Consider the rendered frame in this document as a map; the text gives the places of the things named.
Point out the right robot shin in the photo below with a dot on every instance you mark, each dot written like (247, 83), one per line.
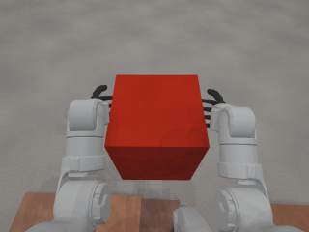
(183, 205)

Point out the left robot forearm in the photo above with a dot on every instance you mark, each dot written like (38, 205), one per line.
(84, 145)

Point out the left robot upper arm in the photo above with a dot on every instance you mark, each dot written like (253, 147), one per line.
(80, 206)

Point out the carton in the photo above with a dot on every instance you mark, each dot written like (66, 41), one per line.
(157, 128)

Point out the robot right hand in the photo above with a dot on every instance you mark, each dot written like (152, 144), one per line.
(218, 100)

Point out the robot left hand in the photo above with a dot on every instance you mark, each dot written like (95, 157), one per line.
(96, 94)

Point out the right robot thigh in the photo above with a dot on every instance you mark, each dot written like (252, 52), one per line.
(187, 219)

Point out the right robot forearm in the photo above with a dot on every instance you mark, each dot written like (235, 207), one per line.
(238, 153)

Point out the right robot upper arm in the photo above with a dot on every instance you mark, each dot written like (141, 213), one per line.
(244, 210)

